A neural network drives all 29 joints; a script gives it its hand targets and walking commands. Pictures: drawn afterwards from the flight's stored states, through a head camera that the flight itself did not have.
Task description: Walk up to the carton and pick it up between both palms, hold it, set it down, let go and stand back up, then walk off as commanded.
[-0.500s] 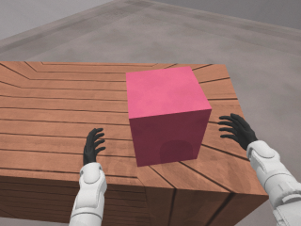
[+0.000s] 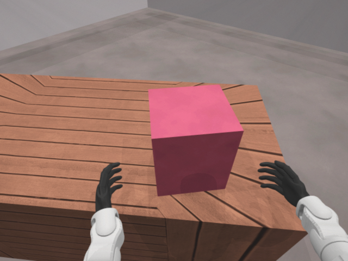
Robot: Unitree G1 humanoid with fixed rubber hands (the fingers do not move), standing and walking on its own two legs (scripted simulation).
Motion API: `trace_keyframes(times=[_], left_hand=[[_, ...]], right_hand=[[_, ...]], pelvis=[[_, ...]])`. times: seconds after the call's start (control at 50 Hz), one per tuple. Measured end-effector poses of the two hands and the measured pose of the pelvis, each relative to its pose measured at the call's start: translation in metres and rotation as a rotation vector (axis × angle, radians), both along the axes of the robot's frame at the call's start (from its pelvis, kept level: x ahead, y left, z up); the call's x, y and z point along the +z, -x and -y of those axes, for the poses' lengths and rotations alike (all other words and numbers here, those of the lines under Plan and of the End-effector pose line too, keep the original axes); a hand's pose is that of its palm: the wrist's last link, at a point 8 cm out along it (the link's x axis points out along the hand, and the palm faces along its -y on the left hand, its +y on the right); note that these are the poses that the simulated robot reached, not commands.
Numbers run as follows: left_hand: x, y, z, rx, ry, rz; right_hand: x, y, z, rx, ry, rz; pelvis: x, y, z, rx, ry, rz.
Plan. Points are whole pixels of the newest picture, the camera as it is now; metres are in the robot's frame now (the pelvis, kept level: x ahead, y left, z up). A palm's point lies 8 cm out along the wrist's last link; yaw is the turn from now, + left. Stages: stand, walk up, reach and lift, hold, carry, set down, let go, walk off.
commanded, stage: set down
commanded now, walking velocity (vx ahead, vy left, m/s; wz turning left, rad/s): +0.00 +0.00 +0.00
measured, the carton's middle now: (188, 141) +0.47 +0.04 +0.02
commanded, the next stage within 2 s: none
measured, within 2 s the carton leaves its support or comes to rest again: neither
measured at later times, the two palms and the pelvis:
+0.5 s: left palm (105, 237) +0.17 +0.19 +0.03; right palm (312, 227) +0.25 -0.25 +0.01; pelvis +0.02 +0.00 +0.00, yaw +0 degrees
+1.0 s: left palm (108, 236) +0.19 +0.19 +0.00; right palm (307, 225) +0.26 -0.25 -0.01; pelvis +0.04 +0.00 +0.00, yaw +1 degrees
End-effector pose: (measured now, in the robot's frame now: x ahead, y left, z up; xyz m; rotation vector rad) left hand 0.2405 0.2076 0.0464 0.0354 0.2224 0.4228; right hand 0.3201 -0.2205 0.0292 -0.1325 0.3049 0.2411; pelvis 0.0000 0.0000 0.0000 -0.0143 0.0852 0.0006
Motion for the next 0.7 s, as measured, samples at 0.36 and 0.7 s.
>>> trace_keyframes(times=[0.36, 0.7], left_hand=[[0.004, 0.043, 0.017, 0.003, -0.001, 0.005], [-0.008, 0.050, 0.014, 0.006, 0.039, -0.016]], right_hand=[[-0.013, 0.042, 0.015, -0.002, -0.042, -0.001], [-0.021, 0.080, 0.023, -0.051, -0.003, -0.077]], pelvis=[[0.001, -0.014, 0.003, 0.006, -0.011, 0.040], [0.001, -0.014, 0.000, 0.009, -0.013, 0.077]])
